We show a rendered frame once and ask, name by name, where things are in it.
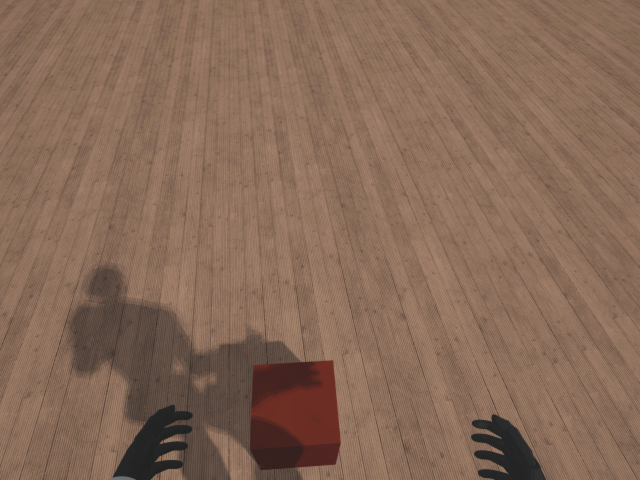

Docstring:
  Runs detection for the carton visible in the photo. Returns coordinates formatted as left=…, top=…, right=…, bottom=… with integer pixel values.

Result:
left=250, top=360, right=341, bottom=470

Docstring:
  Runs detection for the left robot hand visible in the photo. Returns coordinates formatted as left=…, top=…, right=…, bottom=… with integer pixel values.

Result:
left=112, top=405, right=193, bottom=480

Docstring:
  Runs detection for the right robot hand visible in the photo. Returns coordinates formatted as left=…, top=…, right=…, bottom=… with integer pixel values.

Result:
left=471, top=414, right=546, bottom=480

